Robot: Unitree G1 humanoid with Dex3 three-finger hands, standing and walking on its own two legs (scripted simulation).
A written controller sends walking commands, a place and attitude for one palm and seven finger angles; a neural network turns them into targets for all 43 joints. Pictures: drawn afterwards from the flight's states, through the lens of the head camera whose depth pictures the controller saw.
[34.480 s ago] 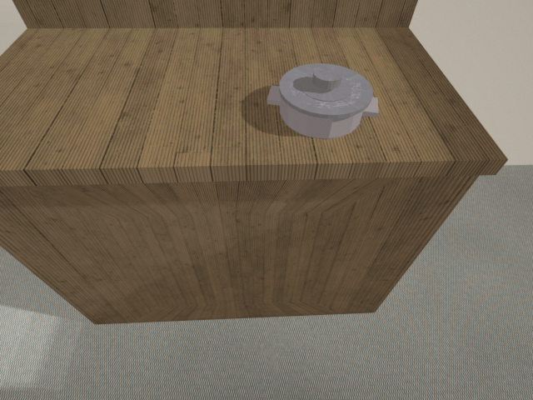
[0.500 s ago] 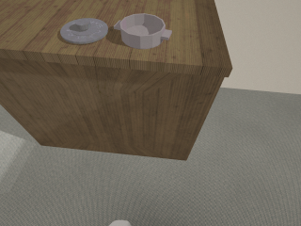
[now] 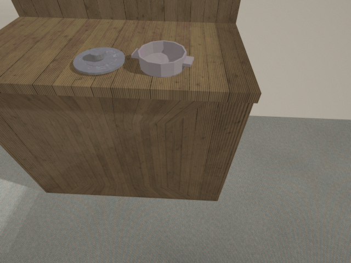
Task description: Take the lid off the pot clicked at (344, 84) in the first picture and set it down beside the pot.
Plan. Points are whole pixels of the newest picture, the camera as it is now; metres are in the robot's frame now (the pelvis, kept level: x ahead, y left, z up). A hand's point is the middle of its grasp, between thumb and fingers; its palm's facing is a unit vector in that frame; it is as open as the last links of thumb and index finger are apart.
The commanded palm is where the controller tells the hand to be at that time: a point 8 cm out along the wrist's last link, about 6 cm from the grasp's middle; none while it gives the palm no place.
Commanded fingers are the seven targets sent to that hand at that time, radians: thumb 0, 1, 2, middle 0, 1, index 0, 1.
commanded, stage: stop stepping back and stand still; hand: left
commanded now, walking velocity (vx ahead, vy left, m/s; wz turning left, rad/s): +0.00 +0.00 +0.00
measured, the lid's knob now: (98, 53) +0.74 +0.30 +0.11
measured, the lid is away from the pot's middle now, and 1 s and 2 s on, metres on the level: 0.23 0.23 0.23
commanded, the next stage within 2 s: let the arm hang, fingers relaxed in 0.36 s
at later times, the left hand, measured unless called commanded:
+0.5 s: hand out of the picture -0.01 +0.17 -0.18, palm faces +0.05 -0.98 -0.17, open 7.3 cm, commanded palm none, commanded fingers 0.00 0.90 0.90 -0.20 -0.30 -0.20 -0.30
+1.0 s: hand out of the picture +0.00 +0.17 -0.18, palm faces +0.04 -0.98 -0.19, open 7.3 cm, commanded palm none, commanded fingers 0.00 0.90 0.90 -0.20 -0.30 -0.20 -0.30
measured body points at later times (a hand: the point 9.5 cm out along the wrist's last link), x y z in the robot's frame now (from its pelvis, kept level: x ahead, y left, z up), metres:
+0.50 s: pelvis +0.00 +0.01 +0.00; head +0.00 +0.01 +0.45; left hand -0.02 +0.22 -0.16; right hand -0.04 -0.20 -0.16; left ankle -0.04 +0.10 -0.74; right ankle -0.01 -0.10 -0.74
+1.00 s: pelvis +0.00 +0.00 +0.00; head +0.01 +0.00 +0.45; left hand +0.00 +0.22 -0.16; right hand -0.03 -0.20 -0.16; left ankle -0.04 +0.10 -0.74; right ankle -0.01 -0.10 -0.74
